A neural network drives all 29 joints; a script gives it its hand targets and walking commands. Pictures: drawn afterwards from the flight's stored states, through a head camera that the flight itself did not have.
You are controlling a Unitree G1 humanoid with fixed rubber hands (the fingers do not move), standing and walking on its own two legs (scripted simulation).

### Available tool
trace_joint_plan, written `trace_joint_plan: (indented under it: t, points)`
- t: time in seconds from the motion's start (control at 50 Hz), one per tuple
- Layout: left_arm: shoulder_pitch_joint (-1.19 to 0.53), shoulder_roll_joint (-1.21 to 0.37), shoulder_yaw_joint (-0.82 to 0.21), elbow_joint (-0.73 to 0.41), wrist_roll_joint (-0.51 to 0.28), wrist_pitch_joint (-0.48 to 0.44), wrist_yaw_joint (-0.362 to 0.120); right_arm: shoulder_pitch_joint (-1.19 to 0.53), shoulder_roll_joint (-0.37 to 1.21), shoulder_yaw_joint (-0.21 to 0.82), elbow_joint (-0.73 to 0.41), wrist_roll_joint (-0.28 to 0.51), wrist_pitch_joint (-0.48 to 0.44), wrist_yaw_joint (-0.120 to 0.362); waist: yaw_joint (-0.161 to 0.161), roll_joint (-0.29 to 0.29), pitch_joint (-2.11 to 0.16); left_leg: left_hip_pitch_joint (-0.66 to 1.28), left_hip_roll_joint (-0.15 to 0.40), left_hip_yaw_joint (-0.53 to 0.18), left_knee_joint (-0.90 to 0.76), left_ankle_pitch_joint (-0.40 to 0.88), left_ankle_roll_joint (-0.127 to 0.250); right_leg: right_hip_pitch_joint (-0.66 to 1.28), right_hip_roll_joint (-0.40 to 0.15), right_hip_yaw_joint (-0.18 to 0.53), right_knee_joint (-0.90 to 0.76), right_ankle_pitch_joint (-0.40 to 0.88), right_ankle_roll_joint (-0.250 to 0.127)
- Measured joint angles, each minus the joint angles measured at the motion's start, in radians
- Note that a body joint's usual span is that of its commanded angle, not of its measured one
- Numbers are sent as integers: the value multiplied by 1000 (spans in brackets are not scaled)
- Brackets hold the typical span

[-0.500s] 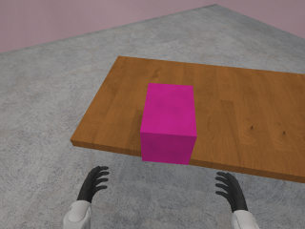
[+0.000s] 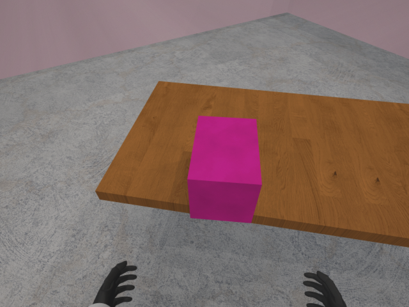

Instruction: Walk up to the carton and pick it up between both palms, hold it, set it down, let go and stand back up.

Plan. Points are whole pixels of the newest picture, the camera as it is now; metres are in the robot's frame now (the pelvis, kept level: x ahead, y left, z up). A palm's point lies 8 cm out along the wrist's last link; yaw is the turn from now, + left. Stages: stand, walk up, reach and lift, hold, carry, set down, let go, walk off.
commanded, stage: set down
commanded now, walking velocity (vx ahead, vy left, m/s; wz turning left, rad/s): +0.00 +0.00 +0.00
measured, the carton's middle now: (223, 167) +0.49 +0.00 -0.05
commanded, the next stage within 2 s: let go in 0.24 s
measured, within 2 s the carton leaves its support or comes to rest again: neither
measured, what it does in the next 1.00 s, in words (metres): stands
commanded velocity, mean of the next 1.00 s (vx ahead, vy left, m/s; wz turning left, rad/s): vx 0.00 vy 0.00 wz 0.00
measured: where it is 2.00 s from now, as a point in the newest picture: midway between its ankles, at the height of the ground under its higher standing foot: outside the picture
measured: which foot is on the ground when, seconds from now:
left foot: down 0.00-1.00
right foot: down 0.00-1.00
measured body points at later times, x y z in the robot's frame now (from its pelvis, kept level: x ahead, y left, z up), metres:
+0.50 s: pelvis -0.02 -0.01 +0.00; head -0.03 -0.01 +0.44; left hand +0.15 +0.22 -0.09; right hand +0.15 -0.24 -0.09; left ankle -0.03 +0.12 -0.74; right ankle +0.01 -0.11 -0.74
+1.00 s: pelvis -0.01 -0.01 -0.01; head +0.00 -0.01 +0.44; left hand +0.11 +0.25 -0.11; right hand +0.12 -0.25 -0.13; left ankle -0.03 +0.12 -0.74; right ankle +0.01 -0.11 -0.74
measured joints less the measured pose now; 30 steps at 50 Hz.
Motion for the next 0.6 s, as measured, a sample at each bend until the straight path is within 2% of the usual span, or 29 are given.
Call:
trace_joint_plan:
  t: [0.34,0.6]
  points:
    - [-43,-2,-11,24,-1,53,23,4,-6,-33,-52,-37,74,25,-14,-4,-4,-37,-2,0,33,6,-5,-52,-4,1,64,-11,-9]
    - [-47,7,-15,32,-4,61,29,20,-9,-36,-99,-48,108,22,-18,-6,0,-55,-2,-9,51,3,-11,-76,-6,-8,102,-28,-16]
